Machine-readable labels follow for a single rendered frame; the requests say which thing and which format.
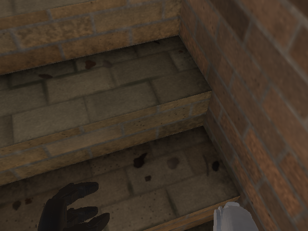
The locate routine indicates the right robot shin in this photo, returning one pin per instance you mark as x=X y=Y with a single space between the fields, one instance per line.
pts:
x=232 y=203

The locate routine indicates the robot left hand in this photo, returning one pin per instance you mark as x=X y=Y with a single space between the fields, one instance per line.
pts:
x=56 y=217

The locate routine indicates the robot right thigh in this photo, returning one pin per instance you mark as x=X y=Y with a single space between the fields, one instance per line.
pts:
x=233 y=218

